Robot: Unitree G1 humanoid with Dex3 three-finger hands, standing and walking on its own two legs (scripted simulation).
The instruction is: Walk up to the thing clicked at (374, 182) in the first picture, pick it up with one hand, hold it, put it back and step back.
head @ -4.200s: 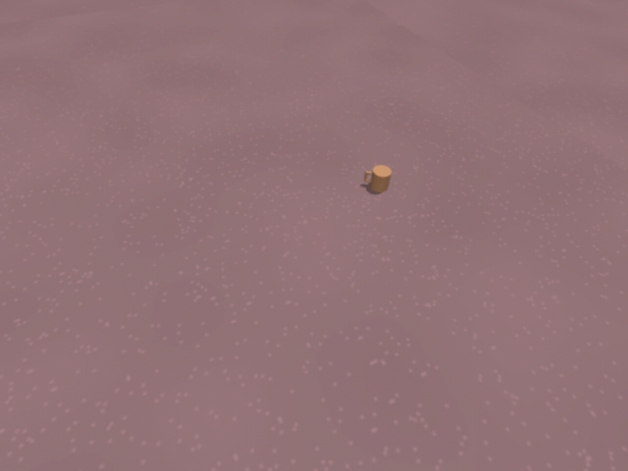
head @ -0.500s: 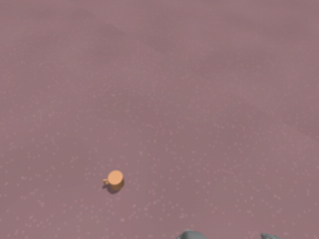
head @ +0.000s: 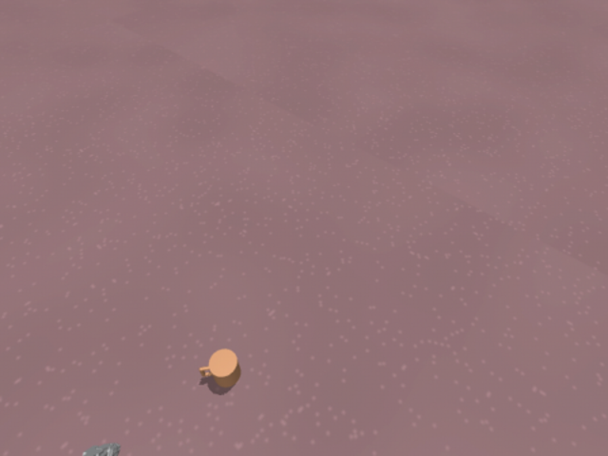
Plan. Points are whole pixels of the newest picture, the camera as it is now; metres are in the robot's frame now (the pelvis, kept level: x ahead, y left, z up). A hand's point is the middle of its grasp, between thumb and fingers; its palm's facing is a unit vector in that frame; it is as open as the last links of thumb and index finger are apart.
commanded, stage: walk up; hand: left
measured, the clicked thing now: (219, 369) +0.50 +0.25 -0.73
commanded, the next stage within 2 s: stand in 0.90 s
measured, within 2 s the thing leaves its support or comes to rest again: neither
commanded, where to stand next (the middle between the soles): +0.11 +0.00 m, yaw +0 degrees
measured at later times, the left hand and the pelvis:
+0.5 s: hand out of the picture +0.08 +0.26 -0.15, palm faces +0.00 -0.94 -0.33, open 7.4 cm; pelvis +0.01 +0.01 +0.01, yaw +0 degrees
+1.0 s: hand out of the picture +0.11 +0.26 -0.15, palm faces -0.01 -0.95 -0.33, open 7.4 cm; pelvis +0.02 +0.01 +0.01, yaw +1 degrees
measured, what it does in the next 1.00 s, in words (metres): stands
